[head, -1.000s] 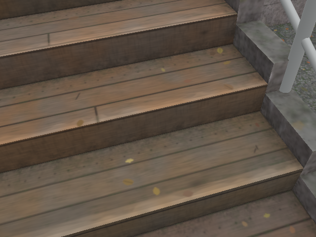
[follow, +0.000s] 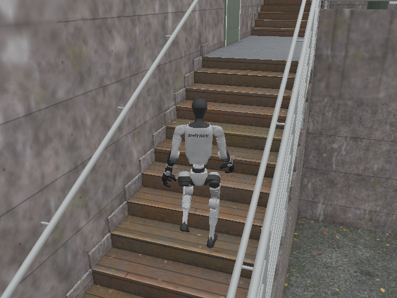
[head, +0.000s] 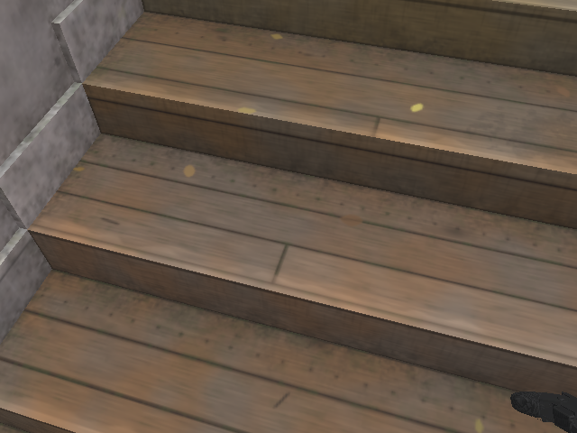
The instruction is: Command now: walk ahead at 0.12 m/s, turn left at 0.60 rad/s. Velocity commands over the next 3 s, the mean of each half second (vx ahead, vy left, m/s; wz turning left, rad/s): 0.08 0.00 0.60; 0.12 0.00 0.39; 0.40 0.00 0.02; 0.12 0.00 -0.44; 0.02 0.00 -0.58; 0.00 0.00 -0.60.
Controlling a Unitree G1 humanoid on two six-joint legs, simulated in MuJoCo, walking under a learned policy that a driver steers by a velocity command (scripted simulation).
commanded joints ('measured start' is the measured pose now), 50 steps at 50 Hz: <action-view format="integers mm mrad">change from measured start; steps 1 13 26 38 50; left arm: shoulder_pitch -91 151 -236 -387 -197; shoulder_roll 45 138 43 -22 10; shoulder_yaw -10 34 -19 -85 -36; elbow -52 -132 -350 -550 -270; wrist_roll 3 7 -3 2 13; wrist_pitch -31 111 112 144 78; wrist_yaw -18 -29 -7 2 -32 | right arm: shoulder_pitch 162 129 211 176 168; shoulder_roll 23 -41 -142 -221 -95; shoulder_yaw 21 -15 -32 -39 -12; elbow -40 -18 -22 -40 -17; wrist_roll -4 2 0 25 -3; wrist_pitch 33 -23 -22 -65 5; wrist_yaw -11 56 -18 -71 31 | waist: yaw -124 60 -15 45 5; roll -130 55 -13 43 -188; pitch -38 -40 -197 -215 18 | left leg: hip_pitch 119 690 836 708 170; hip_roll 54 97 289 301 -28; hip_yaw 21 13 -335 -424 5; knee -263 -1310 -1293 -1400 -106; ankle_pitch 112 -129 630 356 -47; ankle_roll -35 8 295 180 -115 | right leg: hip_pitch -38 130 -467 -436 -78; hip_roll -196 -199 59 23 -73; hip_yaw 120 -28 259 394 561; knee -381 68 1115 1081 -104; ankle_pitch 348 -199 -146 -525 -451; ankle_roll -96 16 96 12 -135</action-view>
